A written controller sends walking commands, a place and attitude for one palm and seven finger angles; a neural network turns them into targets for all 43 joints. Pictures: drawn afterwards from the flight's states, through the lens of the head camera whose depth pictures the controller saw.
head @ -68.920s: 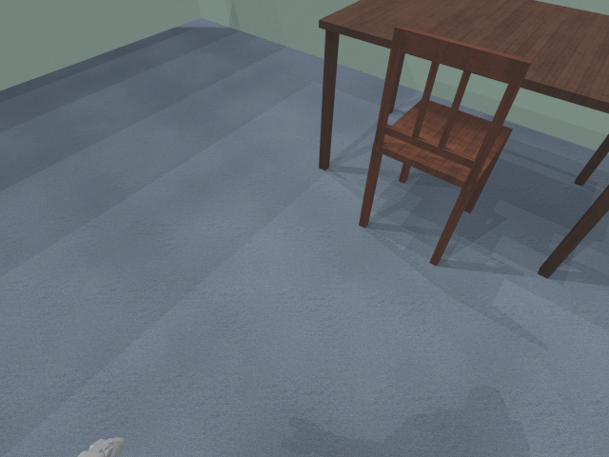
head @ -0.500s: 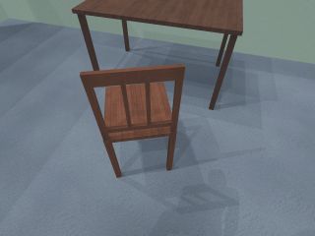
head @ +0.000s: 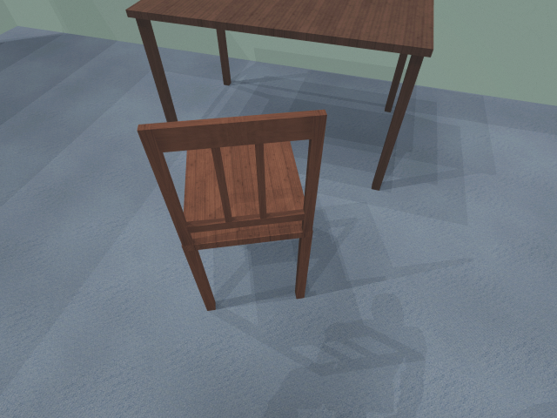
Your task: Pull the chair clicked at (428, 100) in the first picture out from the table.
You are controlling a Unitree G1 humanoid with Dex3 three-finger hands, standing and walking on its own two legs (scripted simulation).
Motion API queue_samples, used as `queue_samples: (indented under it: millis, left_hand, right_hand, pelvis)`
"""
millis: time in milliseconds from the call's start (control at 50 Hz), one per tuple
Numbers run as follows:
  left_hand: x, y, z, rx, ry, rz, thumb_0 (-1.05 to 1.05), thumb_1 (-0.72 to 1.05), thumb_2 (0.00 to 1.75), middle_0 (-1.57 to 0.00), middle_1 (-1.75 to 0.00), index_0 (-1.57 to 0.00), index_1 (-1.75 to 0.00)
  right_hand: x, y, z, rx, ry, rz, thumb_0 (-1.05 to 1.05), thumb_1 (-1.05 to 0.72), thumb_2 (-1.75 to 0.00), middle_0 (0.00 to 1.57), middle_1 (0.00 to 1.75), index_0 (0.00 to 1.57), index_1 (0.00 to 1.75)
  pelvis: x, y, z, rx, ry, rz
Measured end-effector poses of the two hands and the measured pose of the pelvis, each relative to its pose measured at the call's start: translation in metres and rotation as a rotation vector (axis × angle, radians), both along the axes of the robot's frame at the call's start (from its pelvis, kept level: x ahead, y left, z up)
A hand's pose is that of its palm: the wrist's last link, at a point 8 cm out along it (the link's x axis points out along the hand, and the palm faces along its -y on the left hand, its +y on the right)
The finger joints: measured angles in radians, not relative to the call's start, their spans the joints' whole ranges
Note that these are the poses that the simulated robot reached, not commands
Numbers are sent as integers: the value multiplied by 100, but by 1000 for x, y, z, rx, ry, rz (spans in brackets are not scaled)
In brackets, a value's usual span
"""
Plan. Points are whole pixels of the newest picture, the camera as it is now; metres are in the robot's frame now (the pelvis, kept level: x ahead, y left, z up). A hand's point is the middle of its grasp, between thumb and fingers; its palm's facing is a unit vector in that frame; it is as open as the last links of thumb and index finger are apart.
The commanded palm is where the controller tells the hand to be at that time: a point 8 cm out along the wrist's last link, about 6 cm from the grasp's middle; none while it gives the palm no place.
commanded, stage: look to check the result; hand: left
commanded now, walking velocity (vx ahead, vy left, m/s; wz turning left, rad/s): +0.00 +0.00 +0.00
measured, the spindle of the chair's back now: (222, 186) +0.62 +0.18 -0.11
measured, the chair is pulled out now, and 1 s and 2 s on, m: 0.55 0.55 0.55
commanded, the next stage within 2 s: stand and wait in 0.32 s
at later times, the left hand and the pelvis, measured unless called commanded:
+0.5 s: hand out of the picture -0.02 +0.14 -0.17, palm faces +0.04 -0.99 -0.16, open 7.4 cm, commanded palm none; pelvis +0.00 +0.00 +0.00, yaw +0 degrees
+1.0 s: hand out of the picture -0.02 +0.14 -0.17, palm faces +0.04 -0.99 -0.16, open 7.4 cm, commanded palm none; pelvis +0.00 +0.00 +0.00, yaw +0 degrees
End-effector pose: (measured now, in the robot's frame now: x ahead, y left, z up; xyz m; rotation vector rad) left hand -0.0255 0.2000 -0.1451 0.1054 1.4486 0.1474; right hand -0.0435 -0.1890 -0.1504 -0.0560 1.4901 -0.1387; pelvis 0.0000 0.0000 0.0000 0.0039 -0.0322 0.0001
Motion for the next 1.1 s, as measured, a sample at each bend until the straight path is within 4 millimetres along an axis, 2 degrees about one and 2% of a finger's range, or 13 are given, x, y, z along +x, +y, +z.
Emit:
queue_samples:
  millis: [1100]
  left_hand:
    - [4, -5, -1, -5, -8, 8, 0, 90, 90, -20, -30, -20, -30]
  right_hand:
    - [4, -3, 1, -5, 2, 2, 0, -91, -90, 20, 30, 20, 30]
  pelvis:
    - [4, -3, 0, -1, -5, 4]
